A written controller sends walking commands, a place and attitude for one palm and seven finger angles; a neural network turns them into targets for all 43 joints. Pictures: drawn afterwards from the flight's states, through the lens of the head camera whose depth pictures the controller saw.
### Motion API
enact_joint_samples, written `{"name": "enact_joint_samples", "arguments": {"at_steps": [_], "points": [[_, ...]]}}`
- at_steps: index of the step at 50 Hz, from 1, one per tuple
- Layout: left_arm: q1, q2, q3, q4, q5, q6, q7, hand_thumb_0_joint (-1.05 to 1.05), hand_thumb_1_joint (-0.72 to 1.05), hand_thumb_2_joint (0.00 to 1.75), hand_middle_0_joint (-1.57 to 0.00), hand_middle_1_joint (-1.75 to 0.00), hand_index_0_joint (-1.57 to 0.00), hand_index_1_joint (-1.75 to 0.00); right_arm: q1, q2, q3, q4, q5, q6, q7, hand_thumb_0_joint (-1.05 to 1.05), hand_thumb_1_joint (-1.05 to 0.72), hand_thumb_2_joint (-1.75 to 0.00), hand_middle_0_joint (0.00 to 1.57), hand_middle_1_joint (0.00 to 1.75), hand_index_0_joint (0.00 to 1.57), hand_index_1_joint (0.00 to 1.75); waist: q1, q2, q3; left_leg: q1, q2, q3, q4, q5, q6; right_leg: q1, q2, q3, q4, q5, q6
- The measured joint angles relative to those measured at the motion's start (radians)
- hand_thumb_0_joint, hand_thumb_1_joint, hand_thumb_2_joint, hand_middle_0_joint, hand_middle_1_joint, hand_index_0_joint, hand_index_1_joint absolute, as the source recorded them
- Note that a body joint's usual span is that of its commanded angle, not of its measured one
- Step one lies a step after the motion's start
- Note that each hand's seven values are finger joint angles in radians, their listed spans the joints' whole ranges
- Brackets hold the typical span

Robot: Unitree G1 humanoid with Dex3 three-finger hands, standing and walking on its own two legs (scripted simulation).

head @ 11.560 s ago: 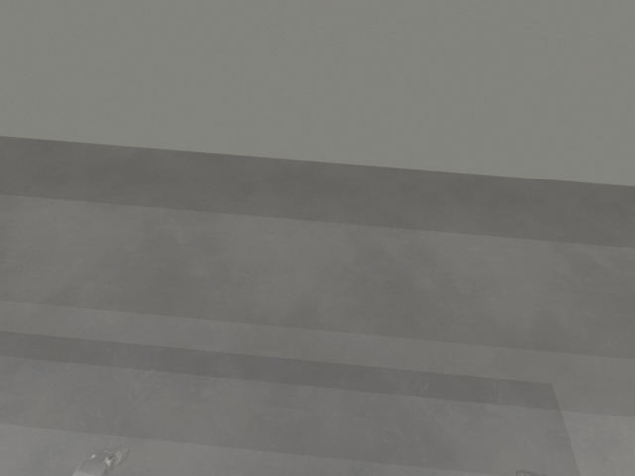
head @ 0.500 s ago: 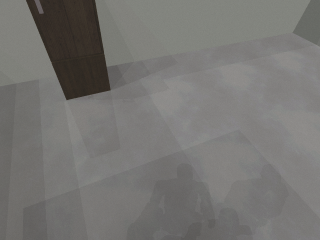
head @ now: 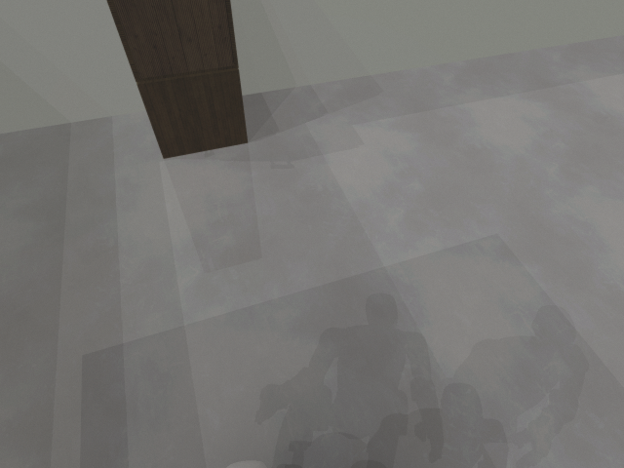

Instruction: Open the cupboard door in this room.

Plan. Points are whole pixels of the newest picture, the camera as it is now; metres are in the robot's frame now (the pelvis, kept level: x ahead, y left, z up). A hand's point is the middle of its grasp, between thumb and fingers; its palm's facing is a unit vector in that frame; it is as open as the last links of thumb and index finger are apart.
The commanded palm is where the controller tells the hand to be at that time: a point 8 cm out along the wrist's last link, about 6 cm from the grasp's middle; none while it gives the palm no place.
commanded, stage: turn or walk to find it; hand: left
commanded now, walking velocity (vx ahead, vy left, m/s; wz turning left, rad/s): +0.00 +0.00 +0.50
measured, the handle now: out of the picture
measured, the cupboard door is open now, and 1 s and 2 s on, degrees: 0 0 0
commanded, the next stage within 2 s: stand and wait in 1.96 s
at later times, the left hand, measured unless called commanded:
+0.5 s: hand out of the picture +0.08 +0.20 -0.14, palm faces +0.22 -0.94 -0.25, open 7.4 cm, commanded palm none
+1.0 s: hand out of the picture -0.14 +0.15 -0.17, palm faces +0.50 -0.83 -0.23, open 7.4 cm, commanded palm none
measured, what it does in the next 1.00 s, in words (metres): steps on the spot, turning left: right foot, then left foot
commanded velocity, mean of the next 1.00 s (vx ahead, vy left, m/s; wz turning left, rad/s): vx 0.00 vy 0.00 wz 0.45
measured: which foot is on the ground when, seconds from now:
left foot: down 0.00-0.54, up 0.56-0.98, down 1.00-1.00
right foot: down 0.00-0.04, up 0.06-0.52, down 0.54-1.00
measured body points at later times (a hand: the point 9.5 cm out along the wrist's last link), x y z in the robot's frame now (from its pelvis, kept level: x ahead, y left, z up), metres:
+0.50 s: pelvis -0.02 -0.02 +0.01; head +0.01 -0.02 +0.46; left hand +0.06 +0.25 -0.12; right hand +0.07 -0.26 -0.14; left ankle +0.01 +0.10 -0.73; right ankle +0.01 -0.15 -0.71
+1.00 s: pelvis -0.06 -0.04 +0.00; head -0.03 -0.01 +0.45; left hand -0.17 +0.19 -0.15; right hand +0.13 -0.23 -0.14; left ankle -0.15 +0.06 -0.73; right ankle +0.02 -0.15 -0.72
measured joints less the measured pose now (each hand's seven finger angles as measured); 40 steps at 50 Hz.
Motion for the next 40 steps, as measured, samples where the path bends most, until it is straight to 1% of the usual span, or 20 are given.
{"name": "enact_joint_samples", "arguments": {"at_steps": [1,2,3,4,5,7,9,11,15,20,24,26,27,28,29,30,32,34,37,40], "points": [[-0.006,0.005,0.001,-0.007,0.0,0.002,-0.001,0.0,0.9,0.9,-0.2,-0.3,-0.2,-0.3,0.001,-0.001,-0.001,-0.007,0.001,-0.002,0.003,0.01,-0.91,-0.9,0.2,0.3,0.2,0.3,-0.002,-0.008,0.001,0.007,0.006,0.012,-0.028,0.019,-0.004,-0.002,-0.013,-0.009,0.017,-0.008,0.007],[-0.009,0.009,0.001,-0.014,-0.002,0.006,-0.002,0.0,0.9,0.9,-0.2,-0.3,-0.2,-0.3,0.004,-0.003,-0.002,-0.015,0.0,-0.007,0.005,0.01,-0.91,-0.9,0.2,0.3,0.19,0.3,-0.005,-0.014,-0.002,0.023,0.009,0.019,-0.083,0.078,-0.002,-0.009,-0.027,-0.016,0.044,-0.021,0.016],[-0.013,0.016,0.003,-0.019,-0.006,0.012,-0.005,0.0,0.9,0.9,-0.2,-0.3,-0.2,-0.3,0.004,-0.002,-0.003,-0.022,-0.002,-0.014,0.007,0.01,-0.91,-0.9,0.2,0.3,0.19,0.3,-0.006,-0.03,-0.004,0.021,-0.004,0.025,-0.091,0.122,0.019,-0.023,-0.047,-0.01,0.081,-0.04,0.023],[-0.018,0.021,0.006,-0.023,-0.01,0.022,-0.006,0.0,0.9,0.9,-0.2,-0.3,-0.2,-0.3,0.002,0.001,-0.003,-0.029,-0.006,-0.021,0.006,0.01,-0.91,-0.9,0.2,0.3,0.19,0.3,-0.005,-0.042,-0.005,0.017,-0.016,0.029,-0.083,0.127,0.04,-0.05,-0.045,0.029,0.144,-0.112,0.034],[-0.022,0.024,0.007,-0.026,-0.011,0.033,-0.006,0.0,0.91,0.9,-0.2,-0.3,-0.2,-0.3,-0.003,0.003,-0.003,-0.035,-0.009,-0.027,0.005,0.01,-0.91,-0.9,0.2,0.3,0.19,0.3,-0.006,-0.047,-0.007,0.018,-0.021,0.031,-0.084,0.123,0.055,-0.081,-0.028,0.076,0.223,-0.173,0.038],[-0.033,0.026,0.01,-0.024,-0.01,0.05,-0.008,0.0,0.91,0.9,-0.2,-0.3,-0.2,-0.3,-0.007,0.006,-0.002,-0.047,-0.012,-0.035,0.0,0.01,-0.91,-0.9,0.2,0.3,0.2,0.3,-0.016,-0.041,-0.017,0.029,-0.027,0.02,-0.124,0.133,0.07,-0.137,0.01,0.142,0.367,-0.207,0.039],[-0.049,0.024,0.009,-0.028,-0.008,0.052,-0.013,0.0,0.91,0.9,-0.2,-0.3,-0.2,-0.3,-0.008,0.008,0.001,-0.056,-0.013,-0.04,-0.006,0.01,-0.91,-0.9,0.2,0.3,0.2,0.3,-0.023,-0.028,-0.025,0.041,-0.033,0.0,-0.186,0.172,0.071,-0.173,0.038,0.178,0.455,-0.175,0.043],[-0.062,0.022,0.008,-0.041,-0.01,0.043,-0.017,0.0,0.91,0.9,-0.2,-0.3,-0.2,-0.3,-0.011,0.008,0.006,-0.06,-0.013,-0.044,-0.008,0.01,-0.91,-0.9,0.2,0.3,0.2,0.3,-0.023,-0.019,-0.028,0.055,-0.04,-0.019,-0.246,0.213,0.073,-0.19,0.054,0.202,0.485,-0.143,0.051],[-0.083,0.023,0.004,-0.067,-0.014,0.029,-0.016,0.0,0.91,0.9,-0.2,-0.3,-0.2,-0.3,-0.016,0.01,0.007,-0.071,-0.01,-0.049,-0.008,0.01,-0.91,-0.9,0.2,0.3,0.2,0.3,-0.023,-0.013,-0.029,0.07,-0.053,-0.056,-0.322,0.267,0.07,-0.18,0.072,0.237,0.441,-0.127,0.066],[-0.105,0.023,0.001,-0.084,-0.019,0.031,-0.011,0.0,0.91,0.9,-0.2,-0.3,-0.2,-0.3,-0.024,0.003,-0.002,-0.086,-0.012,-0.042,-0.004,0.01,-0.91,-0.9,0.2,0.3,0.2,0.3,-0.036,-0.006,-0.023,0.063,-0.068,-0.102,-0.334,0.292,0.054,-0.137,0.087,0.261,0.329,-0.156,0.073],[-0.111,0.012,-0.007,-0.096,-0.023,0.026,-0.011,0.0,0.91,0.9,-0.2,-0.3,-0.2,-0.3,-0.027,-0.015,-0.012,-0.093,-0.014,-0.027,0.0,0.01,-0.91,-0.9,0.2,0.3,0.2,0.3,-0.044,0.017,-0.018,0.037,-0.075,-0.145,-0.309,0.298,0.031,-0.071,0.108,0.26,0.165,-0.148,0.061],[-0.099,0.007,-0.012,-0.105,-0.025,0.015,-0.012,0.0,0.91,0.9,-0.2,-0.3,-0.2,-0.3,-0.025,-0.025,-0.018,-0.095,-0.012,-0.018,0.002,0.01,-0.91,-0.9,0.2,0.3,0.2,0.3,-0.04,0.028,-0.022,0.013,-0.082,-0.165,-0.277,0.292,0.014,-0.01,0.115,0.248,0.022,-0.071,0.055],[-0.088,0.006,-0.014,-0.111,-0.022,0.006,-0.012,0.0,0.91,0.9,-0.2,-0.3,-0.2,-0.3,-0.021,-0.03,-0.022,-0.096,-0.009,-0.013,0.003,0.01,-0.91,-0.9,0.2,0.3,0.2,0.3,-0.033,0.029,-0.027,-0.005,-0.089,-0.171,-0.247,0.281,0.004,0.019,0.113,0.242,-0.054,-0.014,0.039],[-0.079,-0.001,-0.015,-0.11,-0.016,-0.001,-0.01,0.0,0.91,0.9,-0.2,-0.3,-0.2,-0.3,-0.027,-0.038,-0.028,-0.093,-0.006,-0.007,0.003,0.01,-0.91,-0.9,0.2,0.3,0.2,0.3,-0.028,0.042,-0.021,-0.029,-0.089,-0.179,-0.183,0.207,-0.003,0.018,0.118,0.231,-0.05,0.012,0.014],[-0.066,-0.007,-0.019,-0.11,-0.013,-0.003,-0.009,0.0,0.91,0.9,-0.2,-0.3,-0.2,-0.3,-0.032,-0.046,-0.033,-0.09,-0.006,0.001,0.003,0.01,-0.91,-0.9,0.2,0.3,0.2,0.3,-0.026,0.051,-0.017,-0.059,-0.094,-0.175,-0.092,0.118,-0.005,0.017,0.116,0.219,-0.035,0.009,-0.006],[-0.05,-0.013,-0.023,-0.108,-0.012,-0.002,-0.009,0.0,0.91,0.9,-0.2,-0.3,-0.2,-0.3,-0.033,-0.053,-0.038,-0.09,-0.008,0.009,0.005,0.01,-0.91,-0.9,0.2,0.3,0.2,0.3,-0.025,0.056,-0.019,-0.093,-0.099,-0.167,0.011,0.067,-0.006,0.021,0.11,0.207,-0.032,0.001,-0.019],[-0.016,-0.021,-0.024,-0.101,-0.013,0.003,-0.008,0.0,0.9,0.9,-0.2,-0.3,-0.2,-0.3,-0.036,-0.066,-0.045,-0.087,-0.012,0.022,0.012,0.01,-0.91,-0.9,0.2,0.3,0.2,0.3,-0.018,0.057,-0.025,-0.146,-0.097,-0.14,0.198,0.048,-0.009,0.037,0.097,0.191,-0.054,0.001,-0.03],[0.012,-0.024,-0.024,-0.088,-0.013,0.007,-0.006,0.0,0.9,0.9,-0.2,-0.3,-0.2,-0.3,-0.038,-0.076,-0.048,-0.088,-0.014,0.024,0.017,0.01,-0.91,-0.9,0.2,0.3,0.2,0.3,-0.016,0.055,-0.027,-0.172,-0.079,-0.12,0.322,0.081,-0.018,0.051,0.086,0.177,-0.083,0.016,-0.031],[0.039,-0.023,-0.025,-0.073,-0.013,0.005,-0.006,0.0,0.9,0.9,-0.2,-0.3,-0.2,-0.3,-0.034,-0.082,-0.046,-0.085,-0.012,0.02,0.02,0.01,-0.91,-0.9,0.2,0.3,0.19,0.3,-0.015,0.049,-0.024,-0.163,-0.046,-0.109,0.381,0.117,-0.036,0.061,0.072,0.146,-0.109,0.032,-0.033],[0.058,-0.022,-0.025,-0.067,-0.009,-0.002,-0.007,0.0,0.9,0.9,-0.2,-0.3,-0.2,-0.3,-0.033,-0.081,-0.041,-0.072,-0.01,0.026,0.02,0.01,-0.91,-0.9,0.2,0.3,0.19,0.3,-0.003,0.036,-0.021,-0.116,-0.018,-0.101,0.328,0.099,-0.048,0.057,0.056,0.116,-0.112,0.034,-0.033]]}}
